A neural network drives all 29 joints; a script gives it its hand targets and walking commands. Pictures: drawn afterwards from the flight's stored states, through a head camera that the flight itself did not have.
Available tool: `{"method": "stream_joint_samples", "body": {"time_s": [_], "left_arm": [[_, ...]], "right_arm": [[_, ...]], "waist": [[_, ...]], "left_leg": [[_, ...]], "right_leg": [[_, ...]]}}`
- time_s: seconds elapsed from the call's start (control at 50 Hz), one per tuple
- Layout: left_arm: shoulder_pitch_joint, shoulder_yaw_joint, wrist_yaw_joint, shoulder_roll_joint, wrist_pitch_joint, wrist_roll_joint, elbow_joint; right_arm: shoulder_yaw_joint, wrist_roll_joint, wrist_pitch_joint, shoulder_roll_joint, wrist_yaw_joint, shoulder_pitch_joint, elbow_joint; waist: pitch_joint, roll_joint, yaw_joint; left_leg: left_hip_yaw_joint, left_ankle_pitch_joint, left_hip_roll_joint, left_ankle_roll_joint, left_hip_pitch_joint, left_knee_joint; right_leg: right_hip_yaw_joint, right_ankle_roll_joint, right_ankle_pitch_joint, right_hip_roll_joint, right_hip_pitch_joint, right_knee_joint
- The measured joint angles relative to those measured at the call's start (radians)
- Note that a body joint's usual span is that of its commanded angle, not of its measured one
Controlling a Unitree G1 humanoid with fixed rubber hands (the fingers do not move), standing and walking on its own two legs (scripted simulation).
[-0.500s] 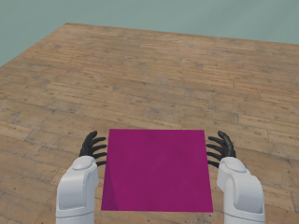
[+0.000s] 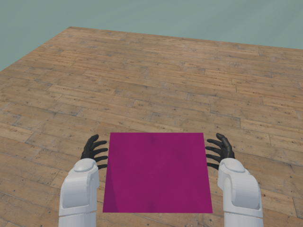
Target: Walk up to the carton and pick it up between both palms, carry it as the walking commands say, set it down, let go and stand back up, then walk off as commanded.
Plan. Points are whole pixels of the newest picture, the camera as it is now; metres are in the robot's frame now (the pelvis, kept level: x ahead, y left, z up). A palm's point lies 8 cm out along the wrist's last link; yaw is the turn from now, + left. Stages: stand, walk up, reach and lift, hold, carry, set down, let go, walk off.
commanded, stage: carry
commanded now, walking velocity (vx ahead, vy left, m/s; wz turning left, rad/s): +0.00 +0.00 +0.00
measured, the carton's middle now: (156, 173) +0.30 +0.00 -0.05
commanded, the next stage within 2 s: none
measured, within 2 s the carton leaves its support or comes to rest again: neither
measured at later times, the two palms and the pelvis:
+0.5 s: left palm (80, 183) +0.22 +0.18 +0.06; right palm (226, 180) +0.22 -0.16 +0.06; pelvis -0.05 +0.01 +0.01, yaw +1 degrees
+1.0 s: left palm (74, 193) +0.20 +0.19 +0.04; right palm (220, 189) +0.21 -0.15 +0.04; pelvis -0.06 +0.02 +0.01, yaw +2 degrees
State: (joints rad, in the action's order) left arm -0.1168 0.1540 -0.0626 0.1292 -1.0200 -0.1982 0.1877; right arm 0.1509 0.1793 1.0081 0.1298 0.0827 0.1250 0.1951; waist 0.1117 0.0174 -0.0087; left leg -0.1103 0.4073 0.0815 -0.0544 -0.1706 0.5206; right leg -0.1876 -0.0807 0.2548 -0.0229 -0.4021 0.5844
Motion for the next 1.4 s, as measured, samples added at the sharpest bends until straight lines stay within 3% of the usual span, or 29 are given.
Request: {"method": "stream_joint_samples", "body": {"time_s": [0.62, 1.14, 1.4], "left_arm": [[0.0, 0.013, 0.028, 0.0, 0.167, -0.039, -0.173], [0.019, 0.034, 0.048, -0.001, 0.378, -0.058, -0.296], [0.033, 0.025, 0.049, -0.002, 0.442, -0.05, -0.298]], "right_arm": [[0.039, 0.025, -0.169, 0.001, -0.033, 0.005, -0.178], [0.064, 0.018, -0.378, -0.002, -0.073, -0.033, -0.302], [0.064, 0.0, -0.433, -0.003, -0.079, -0.068, -0.288]], "waist": [[0.008, -0.015, -0.002], [-0.054, -0.02, -0.02], [-0.131, -0.011, -0.032]], "left_leg": [[0.007, -0.092, -0.028, 0.028, -0.047, -0.028], [0.043, -0.112, -0.038, 0.039, -0.02, -0.042], [0.063, -0.124, -0.041, 0.048, 0.057, -0.078]], "right_leg": [[-0.007, 0.011, -0.148, -0.018, 0.01, -0.136], [-0.041, 0.021, -0.188, -0.024, 0.082, -0.21], [-0.061, 0.031, -0.217, -0.019, 0.188, -0.288]]}}
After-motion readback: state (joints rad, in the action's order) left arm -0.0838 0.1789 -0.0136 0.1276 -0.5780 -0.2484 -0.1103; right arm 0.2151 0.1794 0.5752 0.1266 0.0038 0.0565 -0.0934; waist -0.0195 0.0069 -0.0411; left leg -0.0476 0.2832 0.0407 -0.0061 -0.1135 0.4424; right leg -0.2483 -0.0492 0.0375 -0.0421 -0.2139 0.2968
